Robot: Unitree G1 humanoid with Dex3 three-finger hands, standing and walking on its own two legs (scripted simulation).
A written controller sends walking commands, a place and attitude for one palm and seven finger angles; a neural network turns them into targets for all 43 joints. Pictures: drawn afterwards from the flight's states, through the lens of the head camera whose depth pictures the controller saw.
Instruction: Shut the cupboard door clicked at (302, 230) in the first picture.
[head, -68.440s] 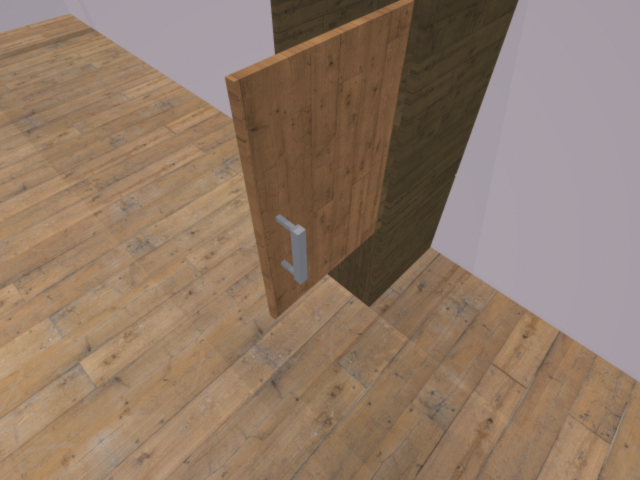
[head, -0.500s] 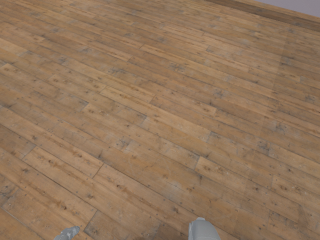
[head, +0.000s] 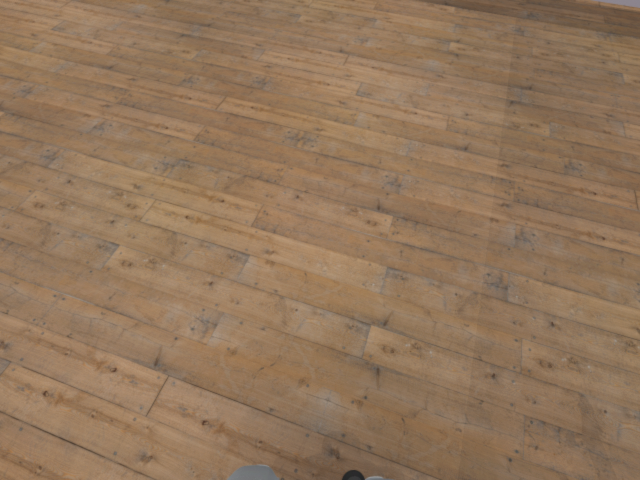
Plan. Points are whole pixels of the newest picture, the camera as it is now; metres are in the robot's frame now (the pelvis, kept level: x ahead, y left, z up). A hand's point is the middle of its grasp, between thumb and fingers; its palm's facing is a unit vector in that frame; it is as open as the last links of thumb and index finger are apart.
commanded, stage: turn to face it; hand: left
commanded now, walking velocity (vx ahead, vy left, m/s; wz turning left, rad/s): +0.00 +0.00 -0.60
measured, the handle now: out of the picture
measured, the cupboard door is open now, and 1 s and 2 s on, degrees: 23 23 23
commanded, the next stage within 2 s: none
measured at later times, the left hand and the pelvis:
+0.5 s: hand (227, 412) +0.22 +0.16 -0.16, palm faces -0.30 -0.91 -0.29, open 7.4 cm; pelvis +0.03 -0.01 -0.01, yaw -19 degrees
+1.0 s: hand (255, 372) +0.28 +0.13 -0.16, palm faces -0.55 -0.81 -0.21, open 7.4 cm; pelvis +0.08 +0.01 +0.01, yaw -37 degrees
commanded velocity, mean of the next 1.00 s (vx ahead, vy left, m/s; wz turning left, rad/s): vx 0.00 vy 0.00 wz -0.60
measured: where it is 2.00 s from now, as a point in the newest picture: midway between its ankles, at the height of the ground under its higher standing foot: outside the picture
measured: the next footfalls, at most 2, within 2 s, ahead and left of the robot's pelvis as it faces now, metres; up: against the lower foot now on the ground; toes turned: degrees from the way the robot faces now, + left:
left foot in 0.06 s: +0.04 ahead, +0.13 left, +0.00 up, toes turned -2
right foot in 0.42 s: +0.05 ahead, -0.13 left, +0.00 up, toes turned -21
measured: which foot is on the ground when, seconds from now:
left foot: up 0.00-0.04, down 0.06-0.42, up 0.44-0.76, down 0.78-1.00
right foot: down 0.00-0.08, up 0.10-0.40, down 0.42-0.78, up 0.80-1.00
